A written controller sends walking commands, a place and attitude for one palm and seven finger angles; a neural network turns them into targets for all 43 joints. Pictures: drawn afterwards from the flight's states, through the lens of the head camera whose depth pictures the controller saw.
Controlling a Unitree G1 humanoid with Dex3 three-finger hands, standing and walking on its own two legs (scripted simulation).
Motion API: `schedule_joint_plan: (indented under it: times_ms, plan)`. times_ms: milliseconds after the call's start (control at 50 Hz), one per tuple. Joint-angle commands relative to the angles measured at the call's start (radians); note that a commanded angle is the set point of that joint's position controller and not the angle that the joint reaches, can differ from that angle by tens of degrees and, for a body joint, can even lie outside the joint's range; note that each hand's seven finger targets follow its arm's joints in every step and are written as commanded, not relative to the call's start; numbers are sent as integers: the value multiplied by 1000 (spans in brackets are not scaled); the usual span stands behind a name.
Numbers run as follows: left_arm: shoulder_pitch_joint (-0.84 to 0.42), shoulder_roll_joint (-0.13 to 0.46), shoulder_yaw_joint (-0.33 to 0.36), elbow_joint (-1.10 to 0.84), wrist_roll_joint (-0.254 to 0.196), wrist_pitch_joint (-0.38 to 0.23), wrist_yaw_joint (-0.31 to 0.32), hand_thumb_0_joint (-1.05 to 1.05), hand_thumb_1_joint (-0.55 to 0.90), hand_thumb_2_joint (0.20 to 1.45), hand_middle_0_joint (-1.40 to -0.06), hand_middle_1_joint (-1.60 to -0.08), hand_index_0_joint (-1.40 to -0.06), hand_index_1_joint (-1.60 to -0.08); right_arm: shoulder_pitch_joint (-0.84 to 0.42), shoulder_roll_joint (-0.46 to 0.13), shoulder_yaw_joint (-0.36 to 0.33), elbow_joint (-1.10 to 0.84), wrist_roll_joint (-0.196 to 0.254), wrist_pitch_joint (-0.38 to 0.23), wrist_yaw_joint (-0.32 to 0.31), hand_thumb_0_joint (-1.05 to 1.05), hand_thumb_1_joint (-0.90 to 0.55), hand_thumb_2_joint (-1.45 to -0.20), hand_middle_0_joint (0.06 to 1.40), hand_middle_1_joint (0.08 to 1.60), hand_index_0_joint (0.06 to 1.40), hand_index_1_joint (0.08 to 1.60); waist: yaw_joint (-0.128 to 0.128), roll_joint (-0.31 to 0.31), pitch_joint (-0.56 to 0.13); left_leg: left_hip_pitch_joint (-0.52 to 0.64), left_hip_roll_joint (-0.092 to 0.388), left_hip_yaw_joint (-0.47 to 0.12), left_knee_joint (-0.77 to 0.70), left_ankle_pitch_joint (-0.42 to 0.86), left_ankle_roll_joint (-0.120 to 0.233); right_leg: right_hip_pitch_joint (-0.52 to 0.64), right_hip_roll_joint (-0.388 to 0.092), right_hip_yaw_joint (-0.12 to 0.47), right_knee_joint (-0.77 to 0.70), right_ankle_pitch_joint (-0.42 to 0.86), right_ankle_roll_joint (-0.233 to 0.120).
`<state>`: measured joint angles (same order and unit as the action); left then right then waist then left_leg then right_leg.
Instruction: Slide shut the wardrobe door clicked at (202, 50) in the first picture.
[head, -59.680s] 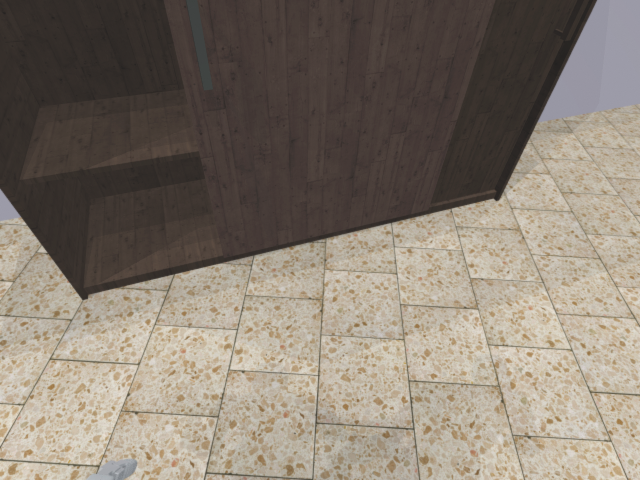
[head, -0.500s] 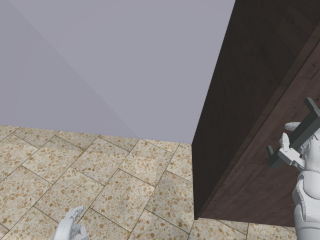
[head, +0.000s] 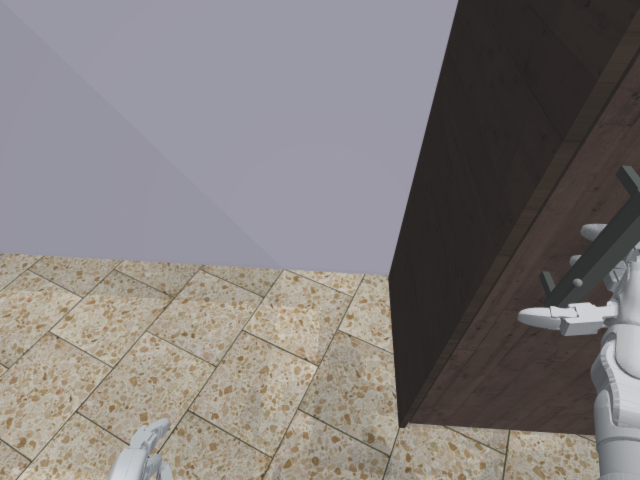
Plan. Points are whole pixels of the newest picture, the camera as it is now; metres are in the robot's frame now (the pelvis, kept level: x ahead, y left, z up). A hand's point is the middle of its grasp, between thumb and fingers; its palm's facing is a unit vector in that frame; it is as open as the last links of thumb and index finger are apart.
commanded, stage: loosen the grip on the handle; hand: right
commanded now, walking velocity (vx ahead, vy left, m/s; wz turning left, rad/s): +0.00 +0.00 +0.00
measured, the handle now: (588, 249) +0.37 -0.31 +0.12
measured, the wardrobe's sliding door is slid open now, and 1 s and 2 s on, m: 0.00 0.00 0.00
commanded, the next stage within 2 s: slip the hand off the handle in 0.06 s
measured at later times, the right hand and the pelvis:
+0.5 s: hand (629, 293) +0.32 -0.34 +0.10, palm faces +0.49 +0.84 -0.22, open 14.7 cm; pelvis +0.01 -0.01 -0.01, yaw -1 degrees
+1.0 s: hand out of the picture +0.30 -0.36 +0.09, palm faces +0.45 +0.86 -0.22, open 14.7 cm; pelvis +0.00 -0.02 -0.02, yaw +0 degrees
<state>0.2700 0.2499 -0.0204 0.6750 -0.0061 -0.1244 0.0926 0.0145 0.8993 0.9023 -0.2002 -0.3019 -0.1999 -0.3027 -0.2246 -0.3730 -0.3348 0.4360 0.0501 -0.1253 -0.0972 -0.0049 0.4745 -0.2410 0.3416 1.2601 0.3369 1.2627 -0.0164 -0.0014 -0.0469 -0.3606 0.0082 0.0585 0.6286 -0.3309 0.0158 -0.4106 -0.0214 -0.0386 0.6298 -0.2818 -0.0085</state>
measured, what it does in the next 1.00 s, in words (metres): stands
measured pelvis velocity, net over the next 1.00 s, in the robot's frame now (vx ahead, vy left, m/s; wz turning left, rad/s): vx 0.00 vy -0.02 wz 0.01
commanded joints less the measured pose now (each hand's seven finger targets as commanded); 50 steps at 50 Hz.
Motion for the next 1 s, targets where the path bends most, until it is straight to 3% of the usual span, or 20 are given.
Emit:
schedule_joint_plan:
  times_ms: [0,100,120,140,160,200,240,260,300,380,400,480,520,620,720,780,840,900,940,980]
  plan:
    - [-64,142,56,-141,9,-51,17,0,900,900,-200,-300,-200,-300,-346,-222,-58,-320,9,-71,-8,0,550,-200,250,1150,250,1150,3,-35,-254,28,-7,-28,-78,248,1,156,12,19,-49,236,-29]
    - [-41,140,67,-119,22,-59,2,0,900,900,-200,-300,-200,-300,-254,-212,-68,-375,3,-146,-9,0,550,-200,250,1150,250,1150,-7,-61,-315,22,-20,-20,-32,309,5,190,6,31,-11,332,-20]
    - [-46,137,67,-120,17,-58,0,0,900,900,-200,-300,-200,-300,-215,-197,-64,-350,8,-140,-6,0,550,-200,250,1150,250,1150,-12,-54,-296,14,-18,-19,-33,304,2,179,7,31,-13,320,-20]
    - [-26,143,66,-97,14,-47,3,0,900,900,-200,-300,-200,-300,-109,-224,-117,-150,2,-115,-1,0,550,-200,250,1150,250,1150,-10,4,-184,-24,-17,-14,-37,266,2,98,8,30,-15,264,-16]
    - [-39,146,61,-115,10,-40,3,0,900,900,-200,-300,-200,-300,-131,-219,-101,-182,10,-110,15,0,550,-200,250,1150,250,1150,-12,5,-181,-23,-11,-15,-38,247,-2,71,14,29,-20,231,-19]
    - [-45,147,61,-127,5,-30,13,0,900,900,-200,-300,-200,-300,-171,-288,-154,-192,19,-85,27,0,550,-200,250,1150,250,1150,-24,14,-194,7,-7,-25,-52,231,-1,55,17,23,-27,204,-23]
    - [-54,138,61,-140,4,-24,20,0,900,900,-200,-300,-200,-300,-205,-333,-200,-233,30,-85,37,0,550,-200,250,1150,250,1150,-40,-30,-254,34,-5,-35,-46,253,-1,70,21,13,-21,226,-25]
    - [-56,136,58,-140,6,-22,23,0,900,900,-200,-300,-200,-300,-247,-351,-210,-265,30,-100,39,0,550,-200,250,1150,250,1150,-31,-49,-269,29,-8,-35,-38,267,0,82,20,16,-13,244,-25]
    - [-48,131,58,-131,15,-28,23,0,900,900,-200,-300,-200,-300,-333,-344,-192,-330,21,-150,38,0,550,-200,250,1150,250,1150,-8,-86,-294,4,-17,-33,-20,277,3,113,16,25,9,273,-25]
    - [-31,140,64,-111,21,-36,15,0,900,900,-200,-300,-200,-300,-249,-317,-168,-264,15,-202,69,0,550,-200,250,1150,250,1150,-4,-133,-294,-52,-25,-22,7,267,7,134,11,42,31,299,-18]
    - [-23,146,64,-108,19,-34,15,0,900,900,-200,-300,-200,-300,-234,-306,-154,-227,23,-190,88,0,550,-200,250,1150,250,1150,8,-106,-273,-57,-26,-21,1,258,7,113,10,42,34,279,-20]
    - [-30,158,60,-118,-8,-29,33,0,900,900,-200,-300,-200,-300,-252,-328,-167,-105,74,-109,154,0,550,-200,250,1150,250,1150,-1,-52,-213,-68,-17,-22,-34,175,2,53,14,46,1,157,-21]
    - [-23,166,55,-121,-9,-26,39,0,900,900,-200,-300,-200,-300,-290,-390,-211,-72,79,-88,168,0,550,-200,250,1150,250,1150,-2,-16,-216,-63,-11,-28,-40,158,-1,21,18,45,4,135,-25]
    - [-5,162,58,-126,8,-22,30,0,900,900,-200,-300,-200,-300,-368,-477,-272,-123,38,-166,148,0,550,-200,250,1150,250,1150,-6,-73,-290,-73,-23,-29,-2,174,4,43,19,52,35,181,-28]
    - [11,167,58,-115,8,-15,25,0,900,900,-200,-300,-200,-300,-364,-482,-274,-37,42,-217,171,0,550,-200,250,1150,250,1150,7,-98,-276,-119,-29,-28,8,115,4,16,15,61,47,124,-25]
    - [5,168,62,-141,-1,-18,25,0,900,900,-200,-300,-200,-300,-260,-434,-238,-53,66,-181,213,0,550,-200,250,1150,250,1150,-23,-149,-302,-102,-28,-21,8,114,12,40,14,64,31,130,-22]
    - [3,172,66,-167,-5,-20,17,0,900,900,-200,-300,-200,-300,-127,-436,-266,-114,94,-149,224,0,550,-200,250,1150,250,1150,-49,-111,-316,-78,-34,-13,10,150,11,42,12,66,31,178,-25]
    - [-13,166,63,-178,-2,-27,13,0,900,900,-200,-300,-200,-300,-138,-423,-277,-224,109,-162,197,0,550,-200,250,1150,250,1150,-40,-87,-274,-93,-39,-2,13,126,11,32,7,79,22,162,-22]
    - [-20,163,66,-183,2,-31,8,0,900,900,-200,-300,-200,-300,-37,-434,-327,-241,115,-173,169,0,550,-200,250,1150,250,1150,-55,-61,-267,-91,-42,0,19,118,9,23,8,80,21,157,-23]
    - [-33,159,64,-186,5,-36,5,0,900,900,-200,-300,-200,-300,-18,-408,-314,-287,114,-184,155,0,550,-200,250,1150,250,1150,-51,-76,-257,-102,-41,2,27,113,9,23,10,81,20,151,-21]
